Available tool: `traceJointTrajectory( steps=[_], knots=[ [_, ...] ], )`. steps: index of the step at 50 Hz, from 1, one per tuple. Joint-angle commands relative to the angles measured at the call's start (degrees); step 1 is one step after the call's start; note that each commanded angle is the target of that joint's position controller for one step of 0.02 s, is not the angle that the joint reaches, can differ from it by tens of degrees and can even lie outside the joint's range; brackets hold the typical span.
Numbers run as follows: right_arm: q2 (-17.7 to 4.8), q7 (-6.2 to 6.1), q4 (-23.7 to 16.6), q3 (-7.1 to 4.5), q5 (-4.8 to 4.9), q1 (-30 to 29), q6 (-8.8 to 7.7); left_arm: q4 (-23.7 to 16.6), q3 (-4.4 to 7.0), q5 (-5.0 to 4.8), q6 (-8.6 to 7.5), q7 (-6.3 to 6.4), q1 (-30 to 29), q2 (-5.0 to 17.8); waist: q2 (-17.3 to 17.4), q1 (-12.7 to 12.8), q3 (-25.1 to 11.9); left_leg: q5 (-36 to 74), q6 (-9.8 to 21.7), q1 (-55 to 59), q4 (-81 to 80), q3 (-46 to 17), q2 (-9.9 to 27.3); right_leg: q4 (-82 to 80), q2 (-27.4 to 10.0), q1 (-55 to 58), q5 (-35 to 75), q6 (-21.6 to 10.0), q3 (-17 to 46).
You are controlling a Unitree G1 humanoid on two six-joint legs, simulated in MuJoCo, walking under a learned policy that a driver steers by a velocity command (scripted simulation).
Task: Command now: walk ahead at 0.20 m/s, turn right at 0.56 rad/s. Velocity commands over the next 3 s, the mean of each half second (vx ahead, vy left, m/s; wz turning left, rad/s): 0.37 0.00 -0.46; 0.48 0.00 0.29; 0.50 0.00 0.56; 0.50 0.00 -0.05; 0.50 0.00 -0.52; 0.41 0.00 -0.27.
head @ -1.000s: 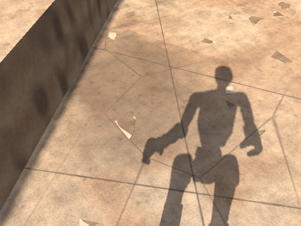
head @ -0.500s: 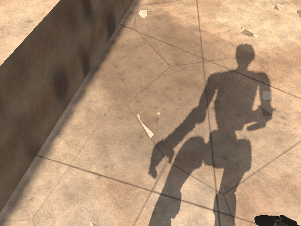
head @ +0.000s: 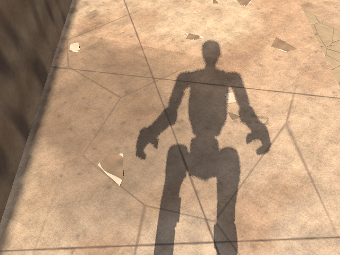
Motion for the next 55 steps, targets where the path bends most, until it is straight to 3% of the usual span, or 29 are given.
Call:
traceJointTrajectory(
  steps=[1, 8, 11, 12, 13, 14, 15, 16, 17, 19, 21, 24, 26, 28, 30, 32, 33, 34, 35, 36, 37, 39, 40, 42, 44, 49, 53, 55],
  knots=[
    [-3.78, 0.98, -4.75, -0.58, 0.4, -5.75, -2.46, -3.54, 2.93, -0.12, -0.97, 0.89, 1.47, 10.3, -10.15, 1.41, -4.9, 2.67, -0.41, -6.51, -10.82, -2.13, 0.42, -12.98, -12.98, 12.8, -14.84, -8.45, 20.17],
    [-4.14, 3.01, -4.13, -0.25, 1.24, -5.27, -6.15, -3.78, 3.4, -0.53, -1.07, -0.09, 2.04, 11.38, -10.17, 1.62, -2.92, 1.11, 1.16, 5.52, -25.0, -1.46, -1.5, -11.5, -11.15, 5.81, -17.19, -9.38, 24.02],
    [-4.55, 2.99, -2.23, -0.65, 1.51, 0.57, -7.27, -4.45, 2.72, -0.66, -0.68, -0.31, -0.19, 9.55, -8.78, -2.49, -3.08, 7.21, 2.98, 18.37, -33.83, -0.29, -1.38, -7.32, -7.88, -0.73, -19.41, -6.84, 24.38],
    [-5.81, 2.64, -0.97, -1.19, 1.33, 4.94, -7.41, -4.87, 2.09, -0.47, -0.8, -0.33, -0.96, 7.47, -7.23, -4.57, -4.21, 7.34, 4.09, 26.57, -34.94, -1.92, 1.48, -2.44, -5.57, -6.28, -20.68, -4.73, 22.42],
    [-8.7, 2.09, 0.43, -1.86, 0.42, 12.5, -7.39, -5.38, 0.79, -0.15, -1.0, -0.47, -1.13, 3.06, -0.02, -6.97, -7.65, -0.87, 7.18, 36.96, -37.42, -12.19, 11.4, 12.83, -0.9, -14.77, -24.57, -1.29, 15.51],
    [-13.59, 2.28, 1.52, -2.54, -1.25, 16.27, -7.12, -8.29, 0.39, -1.07, -1.78, -0.45, -0.72, 1.86, 10.65, -5.62, -6.12, -18.72, 14.5, 39.91, -44.36, -33.21, 21.91, 26.06, 4.63, -28.0, -25.73, 0.59, 7.33],
    [-11.72, 2.55, 1.19, -2.24, -0.84, 13.3, -7.3, -8.11, 1.21, -1.46, -2.4, -0.35, -0.85, 6.37, 9.51, -4.66, -0.94, -25.96, 17.49, 35.94, -46.11, -37.48, 24.28, 33.83, -0.6, -33.6, -21.97, 1.55, 7.23],
    [-7.56, 2.39, 0.49, -1.11, 0.01, 11.14, -7.28, -6.75, 1.84, -1.19, -2.54, -0.52, -0.74, 8.36, 7.68, -4.39, 1.92, -23.66, 16.29, 34.36, -46.16, -32.07, 21.11, 36.61, -1.86, -34.79, -17.02, 2.07, 7.06],
    [-5.75, 2.31, 0.18, -0.41, 0.11, 10.08, -7.18, -5.53, 1.96, -0.73, -2.64, -0.72, -0.01, 7.97, 6.43, -3.73, 2.03, -18.49, 14.59, 33.53, -46.16, -26.71, 18.14, 37.66, -2.43, -34.06, -13.05, 2.5, 6.29],
    [-4.63, 2.01, 0.61, 0.3, -0.24, 9.96, -6.93, -5.96, 1.66, -0.45, -3.45, -1.42, -2.18, 6.42, 5.41, -3.59, 2.97, -6.91, 13.25, 30.78, -47.27, -18.9, 15.24, 36.04, -3.99, -32.68, -6.36, 3.03, 5.84],
    [-4.95, 1.86, 1.39, 0.42, -0.3, 11.39, -7.03, -6.78, 0.98, -0.2, -4.05, -1.87, -4.16, 4.52, 4.96, -3.94, 2.43, 3.05, 13.65, 29.39, -48.2, -13.17, 13.5, 33.29, -4.36, -31.17, -1.62, 4.02, 3.19],
    [-5.9, 1.77, 2.34, 0.59, 0.61, 12.78, -6.6, -8.85, -0.31, 0.28, -4.57, -2.36, -8.84, 2.09, 4.29, -4.96, 2.33, 14.14, 13.73, 26.57, -48.62, -7.05, 11.38, 22.79, -5.84, -26.36, 4.67, 5.3, -1.88],
    [-6.55, 1.77, 3.16, 0.75, 1.13, 15.15, -6.04, -10.36, -1.03, 0.0, -5.19, -2.97, -13.32, 0.53, 4.29, -6.53, 3.08, 17.23, 13.48, 24.02, -48.27, -5.38, 10.45, 14.65, -4.82, -20.97, 7.59, 5.71, -3.87],
    [-8.09, 1.74, 3.77, 0.58, 1.38, 17.53, -5.53, -11.02, -0.83, -0.55, -5.6, -3.69, -15.28, 1.22, 4.59, -6.9, 3.3, 18.75, 13.48, 23.78, -47.59, -6.22, 11.7, 9.69, -3.35, -16.32, 8.16, 5.67, -4.6],
    [-9.02, 1.67, 4.14, 0.42, 1.77, 18.37, -5.06, -11.22, -0.01, -0.94, -5.93, -4.06, -14.8, 3.2, 5.42, -5.26, 2.86, 21.25, 12.6, 25.89, -45.78, -8.13, 13.74, 5.87, -2.68, -12.55, 7.93, 4.48, -3.43],
    [-9.78, 1.58, 4.1, 0.25, 1.83, 17.6, -4.72, -9.8, 1.46, -0.89, -6.02, -3.75, -8.95, 5.97, 5.9, -0.47, -0.65, 34.15, 10.79, 26.55, -38.8, -6.97, 13.46, 2.47, -1.15, -1.96, 6.88, 2.1, -3.87],
    [-9.15, 1.61, 3.87, 0.51, 1.53, 17.7, -4.75, -7.63, 2.77, -0.58, -5.82, -3.15, -1.48, 8.11, 4.84, 3.58, -5.72, 39.64, 9.29, 23.94, -29.55, -4.83, 10.76, 1.62, -0.74, 9.72, 7.21, 0.43, -4.48],
    [-6.41, 1.73, 2.27, 1.57, 0.36, 16.67, -5.06, -6.05, 3.84, 0.38, -5.42, -2.29, 8.6, 11.07, 2.31, 8.51, -13.89, 28.55, 7.18, 13.42, -14.51, -3.59, 8.04, 4.55, -8.8, 26.92, 6.44, -2.68, 2.43],
    [1.38, 1.73, 0.46, 3.84, 0.32, 23.78, -5.79, -5.03, 4.68, 1.62, -4.9, -2.14, 12.88, 16.24, -15.83, 5.52, -25.17, -6.47, 3.58, -4.86, 7.05, 0.05, -0.2, 0.19, -25.94, 44.26, -4.84, -10.33, 28.27],
    [-3.71, 1.78, 1.48, 2.6, 1.91, 22.63, -6.33, -4.82, 3.42, 1.76, -4.72, -2.28, 13.35, 10.95, -15.5, 6.78, -26.0, -14.19, 3.63, -9.01, 15.42, -6.32, 0.42, -6.62, -26.3, 40.18, -11.09, -11.16, 37.64],
    [-6.83, 1.82, -0.09, 1.41, 3.09, 17.94, -6.21, -4.28, 2.33, 1.11, -4.74, -2.26, 9.25, 8.11, -12.88, 5.84, -15.21, -10.19, 3.9, -13.73, 18.1, -5.1, 3.03, -7.48, -24.38, 33.11, -10.51, -9.02, 27.9],
    [-5.36, 1.62, -0.92, 1.44, 1.81, 13.51, -5.66, -3.47, 1.44, 0.87, -5.07, -2.51, 2.74, 4.96, -8.33, 2.59, -6.09, -2.62, 3.92, -11.45, 14.28, -3.09, 6.76, -10.79, -19.55, 19.15, -2.07, -7.37, 15.35],
    [-4.38, 1.63, -0.63, 1.24, 1.58, 14.22, -4.82, -3.18, 1.18, 1.23, -5.59, -2.61, 0.46, 3.74, -9.17, 0.58, -4.06, -0.37, 3.82, -8.17, 12.5, -3.51, 8.11, -13.17, -17.78, 14.11, 0.97, -6.8, 10.68],
    [-1.57, 1.74, -0.68, 1.69, 1.75, 14.98, -3.25, -2.04, 1.5, 1.1, -6.64, -2.67, -1.96, 3.2, -8.23, -1.46, -2.07, 1.39, 3.23, -5.31, 10.91, -3.09, 8.57, -16.72, -17.51, 9.03, 5.23, -7.35, 5.69],
    [-1.03, 1.71, -2.1, 1.68, 1.31, 12.73, -2.33, -0.87, 2.0, 1.01, -7.35, -2.47, -2.95, 4.16, -6.6, -2.32, 0.33, 4.43, 2.57, -7.3, 7.6, -3.62, 8.79, -18.8, -17.9, 7.5, 8.99, -7.58, 1.39],
    [-0.32, 3.62, -5.17, 2.44, 0.87, 4.31, -2.88, 1.43, 3.14, 0.86, -7.05, -1.53, -1.64, 7.32, -4.04, -0.29, 2.59, 19.33, 2.98, -5.98, -10.1, -0.74, 7.76, -19.86, -16.22, 8.83, 12.14, -5.98, -9.13],
    [-1.57, 4.84, -8.41, 2.4, 0.95, -2.4, -2.73, 3.5, 4.11, -0.43, -5.98, -1.34, 1.45, 9.75, -2.87, 1.74, 4.56, 18.13, 5.22, -6.77, -17.66, 1.69, 6.95, -18.45, -18.34, 15.45, 12.22, -4.53, -12.17],
    [-2.62, 5.18, -9.82, 1.97, 0.78, -3.65, -2.59, 4.26, 4.55, -1.02, -5.06, -1.36, 2.27, 10.99, -3.27, 1.46, 4.16, 13.12, 7.0, -6.03, -19.47, 3.95, 5.26, -14.46, -19.04, 19.4, 19.78, -3.65, -13.51]
  ],
)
